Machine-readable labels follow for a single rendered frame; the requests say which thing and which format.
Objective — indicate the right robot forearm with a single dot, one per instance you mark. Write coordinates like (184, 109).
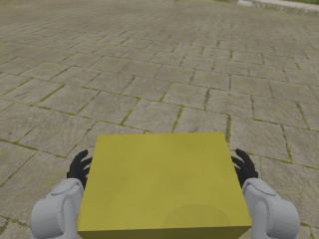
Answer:
(272, 216)

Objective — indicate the left robot hand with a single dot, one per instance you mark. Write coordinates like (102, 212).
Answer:
(77, 167)

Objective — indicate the left robot forearm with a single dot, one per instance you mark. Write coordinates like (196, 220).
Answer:
(54, 217)

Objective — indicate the carton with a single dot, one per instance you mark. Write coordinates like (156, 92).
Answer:
(162, 186)

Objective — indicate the right robot hand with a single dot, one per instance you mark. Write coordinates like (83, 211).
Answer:
(247, 168)

